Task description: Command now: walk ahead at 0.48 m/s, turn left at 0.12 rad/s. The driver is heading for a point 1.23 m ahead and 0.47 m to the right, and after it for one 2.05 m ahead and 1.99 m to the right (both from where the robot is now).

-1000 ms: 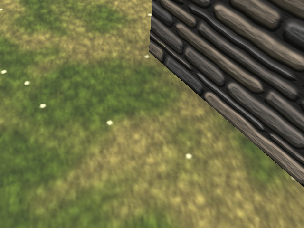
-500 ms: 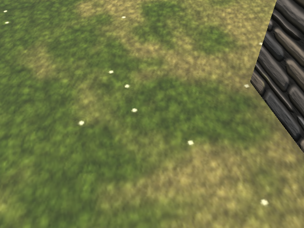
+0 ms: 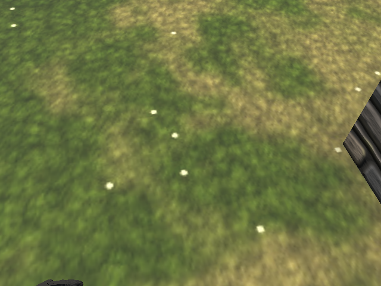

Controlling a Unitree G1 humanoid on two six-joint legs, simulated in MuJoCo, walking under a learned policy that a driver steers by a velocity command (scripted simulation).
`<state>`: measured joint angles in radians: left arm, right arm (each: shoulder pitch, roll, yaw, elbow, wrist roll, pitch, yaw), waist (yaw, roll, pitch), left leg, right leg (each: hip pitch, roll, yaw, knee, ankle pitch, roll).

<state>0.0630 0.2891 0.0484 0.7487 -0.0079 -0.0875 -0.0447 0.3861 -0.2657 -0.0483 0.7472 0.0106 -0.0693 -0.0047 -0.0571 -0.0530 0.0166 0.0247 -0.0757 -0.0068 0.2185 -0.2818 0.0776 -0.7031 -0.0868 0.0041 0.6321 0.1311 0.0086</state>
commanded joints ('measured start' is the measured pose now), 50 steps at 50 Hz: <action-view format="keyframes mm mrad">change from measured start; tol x32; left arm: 1 -174 49 2 -113 -7 -24 -18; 10 375 170 54 -4 -7 -15 2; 50 -16 29 18 -169 -14 59 -4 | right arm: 1 49 -174 -49 -18 5 -6 -8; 27 -372 -86 -3 -151 5 -36 24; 34 57 -243 -73 -71 -27 -34 14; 50 -105 -192 -71 11 -6 -27 -10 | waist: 1 -25 112 84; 10 194 -131 -482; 14 74 35 -65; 31 15 -31 -72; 34 -43 334 -348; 50 -12 106 56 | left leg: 1 -29 272 -99 -52 374 110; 7 78 256 -65 370 1042 46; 9 -577 9 -65 1086 -21 -64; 11 -783 61 -162 1205 -225 -53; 31 -253 114 -25 239 210 -57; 34 304 507 -729 104 -133 174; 50 -67 355 129 -64 315 69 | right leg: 1 8 36 -22 -104 29 -25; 7 410 137 -98 -145 -151 -145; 10 1182 -295 756 -277 -408 -392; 17 485 -136 227 -474 -150 -296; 29 580 -125 219 -349 -237 -190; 35 -114 60 127 671 -635 -28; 50 32 -17 -3 96 -136 -24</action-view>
